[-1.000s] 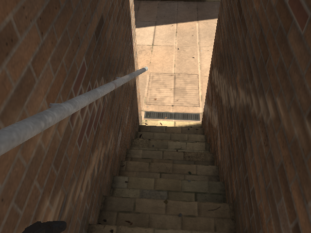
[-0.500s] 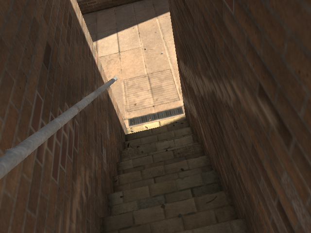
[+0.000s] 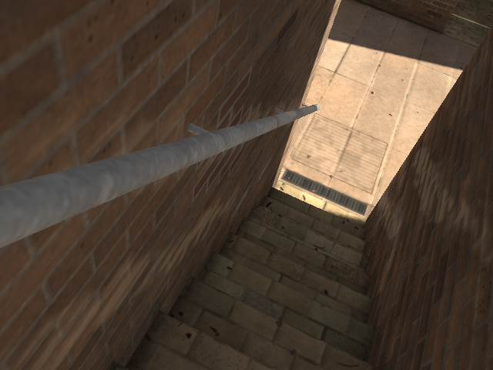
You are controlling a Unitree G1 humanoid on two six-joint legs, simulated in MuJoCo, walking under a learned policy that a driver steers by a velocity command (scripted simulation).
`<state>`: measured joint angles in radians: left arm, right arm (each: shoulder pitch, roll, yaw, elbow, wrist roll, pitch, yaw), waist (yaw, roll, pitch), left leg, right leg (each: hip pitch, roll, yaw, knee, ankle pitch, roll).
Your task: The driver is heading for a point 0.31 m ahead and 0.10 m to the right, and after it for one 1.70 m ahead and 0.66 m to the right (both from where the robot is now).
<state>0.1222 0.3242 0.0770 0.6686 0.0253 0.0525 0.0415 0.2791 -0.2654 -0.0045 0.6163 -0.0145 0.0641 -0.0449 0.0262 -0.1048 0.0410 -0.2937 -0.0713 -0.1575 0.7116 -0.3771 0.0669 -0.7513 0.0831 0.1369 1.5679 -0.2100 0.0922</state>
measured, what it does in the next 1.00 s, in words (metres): steps on the spot: right foot, then left foot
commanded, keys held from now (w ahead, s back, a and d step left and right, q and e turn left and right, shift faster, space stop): w+shift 0.56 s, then w+e+shift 0.44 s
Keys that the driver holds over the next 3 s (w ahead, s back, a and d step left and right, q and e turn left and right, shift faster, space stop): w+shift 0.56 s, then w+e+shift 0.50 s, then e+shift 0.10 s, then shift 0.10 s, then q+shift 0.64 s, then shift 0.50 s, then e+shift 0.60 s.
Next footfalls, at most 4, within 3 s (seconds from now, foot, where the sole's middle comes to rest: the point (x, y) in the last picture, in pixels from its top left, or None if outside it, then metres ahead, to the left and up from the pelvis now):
0.34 right None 0.02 -0.09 -0.77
0.74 left None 0.09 0.17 -0.77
1.14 right None -0.07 -0.09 -0.77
1.72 left None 0.24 -0.16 -0.96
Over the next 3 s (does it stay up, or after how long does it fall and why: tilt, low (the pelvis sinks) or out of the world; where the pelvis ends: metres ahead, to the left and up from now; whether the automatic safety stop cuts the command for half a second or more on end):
stays up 0.38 -0.13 -0.38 its command is cut before an obstacle from the start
